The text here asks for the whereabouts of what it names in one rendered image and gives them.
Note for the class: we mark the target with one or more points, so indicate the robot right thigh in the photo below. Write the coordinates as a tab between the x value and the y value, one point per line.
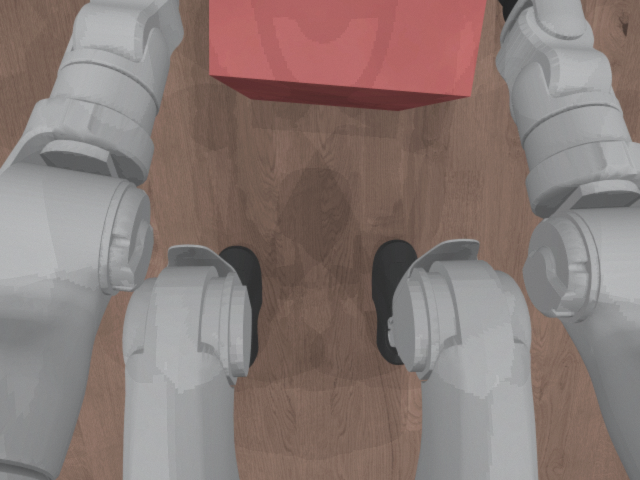
478	420

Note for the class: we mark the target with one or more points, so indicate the carton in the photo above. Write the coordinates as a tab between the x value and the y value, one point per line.
374	54

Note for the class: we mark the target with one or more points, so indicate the robot left forearm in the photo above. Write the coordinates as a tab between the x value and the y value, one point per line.
109	87

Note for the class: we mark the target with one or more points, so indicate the left robot upper arm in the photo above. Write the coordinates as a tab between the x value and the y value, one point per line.
69	241

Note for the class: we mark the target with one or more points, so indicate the robot left shin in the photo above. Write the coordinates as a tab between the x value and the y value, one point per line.
137	310

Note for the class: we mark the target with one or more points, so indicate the robot right forearm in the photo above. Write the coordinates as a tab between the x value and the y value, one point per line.
578	149

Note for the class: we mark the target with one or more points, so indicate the right robot upper arm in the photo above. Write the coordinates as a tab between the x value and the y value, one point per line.
583	267

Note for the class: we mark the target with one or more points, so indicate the right robot hand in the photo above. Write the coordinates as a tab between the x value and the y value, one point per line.
507	7

